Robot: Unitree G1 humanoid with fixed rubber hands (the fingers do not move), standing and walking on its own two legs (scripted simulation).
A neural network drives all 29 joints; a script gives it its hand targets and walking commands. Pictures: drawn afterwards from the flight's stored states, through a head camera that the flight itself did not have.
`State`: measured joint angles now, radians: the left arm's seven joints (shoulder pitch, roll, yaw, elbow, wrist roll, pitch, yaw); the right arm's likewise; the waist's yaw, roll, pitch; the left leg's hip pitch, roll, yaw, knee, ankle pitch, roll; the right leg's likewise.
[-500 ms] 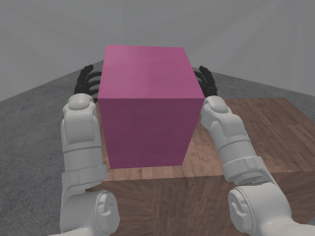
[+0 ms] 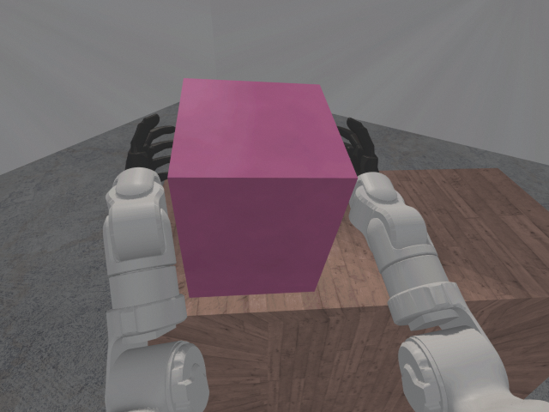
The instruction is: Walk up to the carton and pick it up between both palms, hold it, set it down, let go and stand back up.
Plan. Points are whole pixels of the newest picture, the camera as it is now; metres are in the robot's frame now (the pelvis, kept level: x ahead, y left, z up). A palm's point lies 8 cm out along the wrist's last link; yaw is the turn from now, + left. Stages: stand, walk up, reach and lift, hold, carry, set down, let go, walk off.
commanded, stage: hold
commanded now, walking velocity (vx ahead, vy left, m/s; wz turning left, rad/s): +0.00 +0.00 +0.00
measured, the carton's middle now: (253, 192) +0.39 +0.02 +0.18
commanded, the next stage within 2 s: none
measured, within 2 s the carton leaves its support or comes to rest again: neither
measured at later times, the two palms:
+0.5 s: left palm (143, 172) +0.35 +0.16 +0.25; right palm (362, 172) +0.36 -0.13 +0.23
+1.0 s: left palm (145, 172) +0.35 +0.16 +0.25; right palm (363, 173) +0.36 -0.13 +0.23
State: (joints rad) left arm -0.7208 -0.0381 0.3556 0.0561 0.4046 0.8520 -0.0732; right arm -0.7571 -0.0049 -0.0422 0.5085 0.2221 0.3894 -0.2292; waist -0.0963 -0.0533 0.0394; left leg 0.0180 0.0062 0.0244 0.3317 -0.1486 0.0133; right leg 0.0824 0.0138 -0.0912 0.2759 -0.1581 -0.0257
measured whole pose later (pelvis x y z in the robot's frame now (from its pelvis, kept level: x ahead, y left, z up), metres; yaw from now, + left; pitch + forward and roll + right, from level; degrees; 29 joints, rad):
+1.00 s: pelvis +0.00 +0.00 +0.00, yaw +0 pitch -12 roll -1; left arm -0.75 -0.03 0.37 0.10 0.42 0.85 -0.08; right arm -0.79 0.00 -0.06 0.56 0.20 0.39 -0.22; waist -0.09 -0.05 0.03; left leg 0.02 0.01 0.02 0.32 -0.14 0.01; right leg 0.08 0.02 -0.09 0.28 -0.15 -0.03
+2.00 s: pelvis +0.00 +0.00 +0.00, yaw +0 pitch -11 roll +0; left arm -0.74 -0.04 0.37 0.09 0.41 0.85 -0.08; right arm -0.78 0.00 -0.06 0.54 0.21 0.39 -0.23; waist -0.09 -0.05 0.03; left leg 0.01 0.01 0.03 0.32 -0.14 0.01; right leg 0.07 0.02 -0.08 0.28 -0.16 -0.03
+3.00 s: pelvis +0.00 +0.00 +0.00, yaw +0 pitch -12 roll -1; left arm -0.72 -0.04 0.36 0.05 0.41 0.85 -0.08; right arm -0.78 -0.01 -0.04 0.51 0.23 0.40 -0.24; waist -0.09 -0.05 0.03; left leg 0.02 0.01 0.03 0.32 -0.14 0.01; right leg 0.08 0.02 -0.08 0.28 -0.16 -0.03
